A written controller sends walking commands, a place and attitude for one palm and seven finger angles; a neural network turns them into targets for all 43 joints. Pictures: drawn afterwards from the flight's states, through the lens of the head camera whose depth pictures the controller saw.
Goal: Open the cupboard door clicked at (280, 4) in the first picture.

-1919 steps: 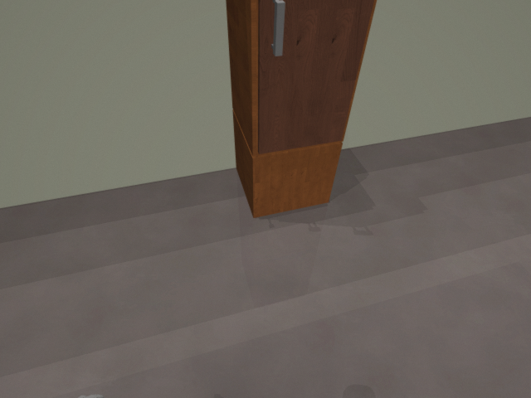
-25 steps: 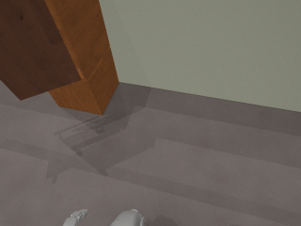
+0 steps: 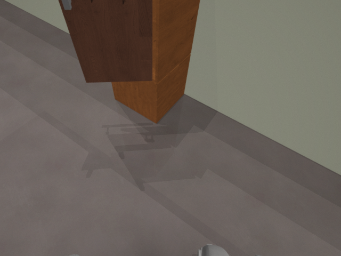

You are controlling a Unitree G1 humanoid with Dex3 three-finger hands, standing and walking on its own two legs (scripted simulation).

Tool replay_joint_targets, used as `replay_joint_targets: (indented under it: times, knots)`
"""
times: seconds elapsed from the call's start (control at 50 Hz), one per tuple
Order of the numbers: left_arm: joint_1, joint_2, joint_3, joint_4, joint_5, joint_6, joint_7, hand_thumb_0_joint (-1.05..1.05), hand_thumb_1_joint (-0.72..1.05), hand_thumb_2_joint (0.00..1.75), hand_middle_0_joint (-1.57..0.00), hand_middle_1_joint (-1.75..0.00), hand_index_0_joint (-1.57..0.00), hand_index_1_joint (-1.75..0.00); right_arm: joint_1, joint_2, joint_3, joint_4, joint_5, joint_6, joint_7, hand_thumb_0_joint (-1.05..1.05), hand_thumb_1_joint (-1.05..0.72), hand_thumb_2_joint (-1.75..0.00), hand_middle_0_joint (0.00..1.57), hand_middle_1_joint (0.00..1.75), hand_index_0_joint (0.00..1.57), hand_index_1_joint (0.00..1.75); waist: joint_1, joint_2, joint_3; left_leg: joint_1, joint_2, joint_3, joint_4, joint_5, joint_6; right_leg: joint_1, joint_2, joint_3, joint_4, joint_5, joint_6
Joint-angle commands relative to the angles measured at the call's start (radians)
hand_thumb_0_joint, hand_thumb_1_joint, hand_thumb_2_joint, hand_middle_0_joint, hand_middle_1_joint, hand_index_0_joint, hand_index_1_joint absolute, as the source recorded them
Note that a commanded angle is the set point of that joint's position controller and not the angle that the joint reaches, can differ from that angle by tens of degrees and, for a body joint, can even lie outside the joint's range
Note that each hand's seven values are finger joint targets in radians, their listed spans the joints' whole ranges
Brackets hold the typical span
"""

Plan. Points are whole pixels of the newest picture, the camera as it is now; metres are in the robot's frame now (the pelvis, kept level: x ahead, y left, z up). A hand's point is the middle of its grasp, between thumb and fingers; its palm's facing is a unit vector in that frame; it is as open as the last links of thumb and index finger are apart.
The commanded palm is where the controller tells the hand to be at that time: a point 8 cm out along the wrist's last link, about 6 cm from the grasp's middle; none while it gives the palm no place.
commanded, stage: turn to face it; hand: left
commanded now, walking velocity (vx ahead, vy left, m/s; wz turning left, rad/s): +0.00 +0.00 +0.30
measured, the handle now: out of the picture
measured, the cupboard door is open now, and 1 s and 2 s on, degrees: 41 41 41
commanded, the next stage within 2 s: take the last steps up to it in 0.24 s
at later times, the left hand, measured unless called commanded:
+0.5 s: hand out of the picture +0.02 +0.15 -0.16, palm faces +0.23 -0.95 -0.23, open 7.3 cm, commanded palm none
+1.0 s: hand out of the picture +0.11 +0.27 -0.17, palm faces +0.28 -0.95 -0.17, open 7.4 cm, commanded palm none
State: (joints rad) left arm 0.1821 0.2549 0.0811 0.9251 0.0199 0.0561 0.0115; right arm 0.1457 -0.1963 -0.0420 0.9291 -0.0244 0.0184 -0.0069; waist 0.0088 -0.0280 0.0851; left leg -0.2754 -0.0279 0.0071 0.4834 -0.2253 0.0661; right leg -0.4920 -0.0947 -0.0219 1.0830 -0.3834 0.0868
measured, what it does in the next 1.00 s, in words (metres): walks ahead: right foot, then left foot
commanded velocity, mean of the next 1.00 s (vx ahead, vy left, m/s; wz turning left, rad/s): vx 0.20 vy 0.05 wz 0.12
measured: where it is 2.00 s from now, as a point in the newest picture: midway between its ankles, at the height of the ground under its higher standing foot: (140, 203)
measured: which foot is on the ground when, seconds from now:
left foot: down 0.00-0.24, up 0.26-0.68, down 0.70-1.00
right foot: up 0.00-0.22, down 0.24-0.70, up 0.72-1.00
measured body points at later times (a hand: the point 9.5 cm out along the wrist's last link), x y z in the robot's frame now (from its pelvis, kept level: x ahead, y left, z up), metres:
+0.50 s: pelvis +0.02 -0.04 +0.00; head +0.04 -0.04 +0.45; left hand +0.01 +0.20 -0.14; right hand +0.09 -0.27 -0.16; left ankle -0.02 +0.09 -0.67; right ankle +0.00 -0.15 -0.74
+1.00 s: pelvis +0.10 +0.08 +0.00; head +0.12 +0.09 +0.45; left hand +0.09 +0.32 -0.15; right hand +0.13 -0.15 -0.15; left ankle +0.03 +0.13 -0.74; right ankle +0.19 -0.03 -0.67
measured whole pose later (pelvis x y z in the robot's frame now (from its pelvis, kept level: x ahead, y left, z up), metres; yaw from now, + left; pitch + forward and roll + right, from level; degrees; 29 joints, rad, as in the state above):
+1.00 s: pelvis +0.10 +0.08 +0.00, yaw +13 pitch -1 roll +1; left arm 0.21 0.17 0.06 1.03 0.02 0.01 -0.01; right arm 0.35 -0.14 -0.03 1.09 -0.02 -0.06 -0.02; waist 0.01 -0.03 0.04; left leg -0.04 -0.06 0.14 0.29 -0.25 0.07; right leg -0.57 -0.11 -0.07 0.99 -0.20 0.02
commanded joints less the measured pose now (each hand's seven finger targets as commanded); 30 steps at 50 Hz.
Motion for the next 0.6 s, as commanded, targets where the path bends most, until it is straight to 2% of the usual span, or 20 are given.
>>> replay_joint_targets:
  times: [0.0,0.06,0.12,0.16,0.18,0.2,0.22,0.24,0.26,0.28,0.32,0.34,0.38,0.4,0.44,0.5,0.54,0.58]
  knots:
    - [-0.010,0.038,0.003,-0.070,0.001,-0.023,0.002,0.00,0.90,0.90,-0.20,-0.30,-0.20,-0.30,0.089,-0.183,-0.049,-0.027,-0.001,-0.013,-0.013,0.00,-0.90,-0.90,0.20,0.30,0.20,0.30,-0.036,0.154,-0.122,0.147,0.260,-0.255,-0.157,0.344,0.112,-0.019,0.013,0.011,-0.086,-0.009,0.000]
    - [-0.028,0.023,-0.003,-0.075,-0.002,-0.025,0.005,0.00,0.90,0.90,-0.20,-0.30,-0.20,-0.30,0.087,-0.178,-0.051,-0.021,-0.005,-0.008,-0.012,0.00,-0.90,-0.90,0.20,0.30,0.20,0.30,-0.039,0.171,-0.115,0.121,0.249,-0.266,-0.146,0.326,0.110,0.046,0.037,-0.004,-0.201,-0.032,-0.009]
    - [-0.007,0.013,-0.007,-0.068,-0.007,-0.032,0.009,0.00,0.90,0.90,-0.20,-0.30,-0.20,-0.30,0.079,-0.170,-0.052,-0.018,-0.007,-0.002,-0.012,0.00,-0.90,-0.90,0.20,0.30,0.20,0.30,-0.030,0.184,-0.109,0.064,0.243,-0.307,-0.124,0.335,0.108,0.158,0.068,-0.017,-0.338,-0.033,-0.025]
    - [0.060,0.013,-0.005,-0.046,-0.010,-0.042,0.013,0.00,0.90,0.90,-0.20,-0.30,-0.20,-0.30,0.057,-0.163,-0.050,-0.017,-0.001,0.000,-0.012,0.00,-0.90,-0.90,0.20,0.30,0.20,0.30,0.006,0.156,-0.131,0.014,0.216,-0.298,-0.079,0.307,0.082,0.287,0.077,-0.023,-0.514,0.085,-0.034]
    - [0.089,0.025,-0.002,-0.033,-0.010,-0.052,0.018,0.00,0.90,0.90,-0.20,-0.30,-0.20,-0.30,0.052,-0.146,-0.048,-0.017,0.006,-0.001,-0.010,0.00,-0.90,-0.90,0.20,0.30,0.20,0.30,0.019,0.124,-0.139,-0.036,0.178,-0.280,-0.038,0.245,0.044,0.386,0.059,-0.015,-0.648,0.177,-0.041]
    - [0.109,0.077,0.006,-0.026,-0.003,-0.065,0.024,0.00,0.90,0.90,-0.20,-0.30,-0.20,-0.30,0.060,-0.110,-0.044,-0.015,0.015,-0.005,-0.003,0.00,-0.90,-0.90,0.20,0.30,0.20,0.30,0.026,0.014,-0.144,-0.136,0.109,-0.216,0.054,0.119,-0.010,0.491,-0.056,0.105,-0.741,0.218,-0.072]
    - [0.117,0.131,0.016,-0.017,0.007,-0.072,0.028,0.00,0.90,0.90,-0.20,-0.30,-0.20,-0.30,0.080,-0.057,-0.035,-0.024,0.019,-0.008,0.002,0.00,-0.90,-0.90,0.20,0.30,0.20,0.30,0.018,-0.194,-0.136,-0.237,-0.031,-0.059,0.224,-0.173,-0.076,0.522,-0.265,0.297,-0.783,0.321,-0.174]
    - [0.113,0.141,0.008,-0.030,0.004,-0.070,0.025,0.00,0.90,0.90,-0.20,-0.30,-0.20,-0.30,0.050,-0.074,-0.042,-0.029,0.010,0.004,0.002,0.00,-0.90,-0.90,0.20,0.30,0.20,0.30,0.029,-0.161,-0.106,-0.234,-0.035,-0.051,0.419,-0.367,-0.083,0.426,-0.359,0.324,-0.792,0.427,-0.259]
    - [0.091,0.116,0.009,-0.025,0.003,-0.079,0.028,0.00,0.90,0.90,-0.20,-0.30,-0.20,-0.30,0.045,-0.083,-0.048,-0.016,0.006,0.017,-0.001,0.00,-0.90,-0.90,0.20,0.30,0.20,0.30,0.013,-0.239,-0.083,-0.263,-0.007,-0.072,0.545,-0.366,-0.087,0.389,-0.320,0.322,-0.783,0.529,-0.273]
    - [0.066,0.088,0.001,-0.023,0.000,-0.082,0.026,0.00,0.90,0.90,-0.20,-0.30,-0.20,-0.30,0.046,-0.090,-0.051,0.008,0.008,0.022,0.001,0.00,-0.90,-0.90,0.20,0.30,0.20,0.30,-0.001,-0.202,-0.055,-0.270,0.006,-0.066,0.624,-0.306,-0.098,0.390,-0.268,0.243,-0.761,0.604,-0.265]
    - [0.051,0.061,-0.005,-0.024,-0.001,-0.082,0.028,0.00,0.90,0.90,-0.20,-0.30,-0.20,-0.30,0.053,-0.065,-0.045,0.030,0.012,0.026,0.006,0.00,-0.90,-0.90,0.20,0.30,0.20,0.30,-0.014,-0.131,-0.058,-0.258,0.024,-0.055,0.658,-0.229,-0.109,0.393,-0.212,0.119,-0.736,0.663,-0.233]
    - [0.066,0.060,-0.003,-0.020,-0.001,-0.087,0.026,0.00,0.90,0.90,-0.20,-0.30,-0.20,-0.30,0.057,-0.059,-0.041,0.038,0.010,0.025,0.009,0.00,-0.90,-0.90,0.20,0.30,0.20,0.30,-0.010,-0.123,-0.071,-0.261,0.028,-0.043,0.643,-0.206,-0.113,0.415,-0.210,0.101,-0.746,0.625,-0.220]
    - [0.107,0.058,0.006,-0.003,0.002,-0.094,0.023,0.00,0.90,0.90,-0.20,-0.30,-0.20,-0.30,0.039,-0.051,-0.038,0.039,0.005,0.020,0.014,0.00,-0.90,-0.90,0.20,0.30,0.20,0.30,0.012,-0.132,-0.069,-0.281,0.044,-0.022,0.585,-0.193,-0.122,0.452,-0.227,0.101,-0.776,0.508,-0.214]
    - [0.137,0.059,0.008,0.013,0.003,-0.096,0.020,0.00,0.90,0.90,-0.20,-0.30,-0.20,-0.30,0.012,-0.049,-0.037,0.034,0.005,0.016,0.018,0.00,-0.90,-0.90,0.20,0.30,0.20,0.30,0.031,-0.130,-0.052,-0.289,0.047,-0.007,0.552,-0.194,-0.123,0.463,-0.237,0.112,-0.793,0.454,-0.211]
    - [0.168,0.076,0.016,0.034,0.007,-0.101,0.016,0.00,0.90,0.90,-0.20,-0.30,-0.20,-0.30,-0.019,-0.047,-0.035,0.027,0.003,0.012,0.024,0.00,-0.90,-0.90,0.20,0.30,0.20,0.30,0.043,-0.115,-0.029,-0.312,0.063,0.005,0.496,-0.191,-0.124,0.481,-0.268,0.120,-0.823,0.349,-0.220]
    - [0.216,0.086,0.019,0.073,0.012,-0.106,0.008,0.00,0.90,0.90,-0.20,-0.30,-0.20,-0.30,-0.073,-0.043,-0.031,0.009,0.004,0.003,0.036,0.00,-0.90,-0.90,0.20,0.30,0.20,0.30,0.067,-0.142,-0.002,-0.310,0.072,0.033,0.397,-0.195,-0.118,0.483,-0.286,0.121,-0.853,0.228,-0.221]
    - [0.227,0.101,0.022,0.089,0.015,-0.106,0.003,0.00,0.90,0.90,-0.20,-0.30,-0.20,-0.30,-0.092,-0.038,-0.026,-0.001,0.005,-0.004,0.042,0.00,-0.90,-0.90,0.20,0.30,0.20,0.30,0.070,-0.145,0.002,-0.275,0.068,0.055,0.312,-0.187,-0.111,0.471,-0.287,0.095,-0.850,0.204,-0.219]
    - [0.215,0.111,0.023,0.095,0.017,-0.106,0.000,0.00,0.90,0.90,-0.20,-0.30,-0.20,-0.30,-0.083,-0.035,-0.021,-0.008,0.008,-0.013,0.047,0.00,-0.90,-0.90,0.20,0.30,0.20,0.30,0.058,-0.160,-0.003,-0.185,0.056,0.077,0.214,-0.181,-0.098,0.418,-0.284,0.065,-0.836,0.170,-0.208]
